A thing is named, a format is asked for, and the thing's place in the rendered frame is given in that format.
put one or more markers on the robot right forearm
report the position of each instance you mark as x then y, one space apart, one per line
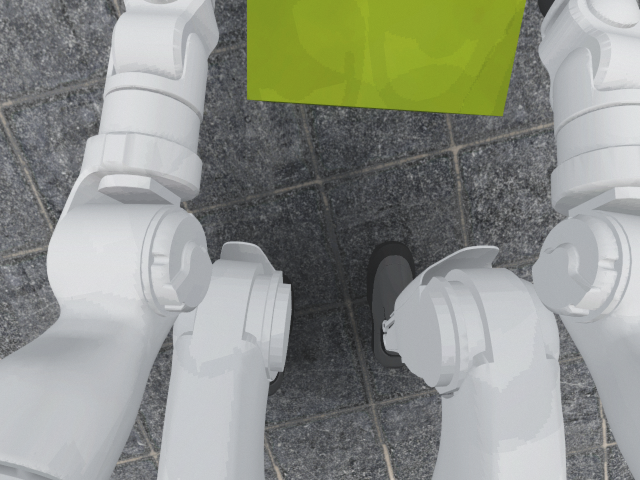
591 50

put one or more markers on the robot left forearm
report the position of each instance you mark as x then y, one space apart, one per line
146 148

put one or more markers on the robot left upper arm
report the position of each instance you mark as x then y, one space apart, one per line
121 273

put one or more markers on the robot right shin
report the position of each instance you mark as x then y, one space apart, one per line
399 335

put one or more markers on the robot right upper arm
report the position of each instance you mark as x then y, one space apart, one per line
588 272

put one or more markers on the robot right foot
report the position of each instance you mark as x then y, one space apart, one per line
390 270

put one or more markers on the carton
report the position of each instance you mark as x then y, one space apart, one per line
436 56

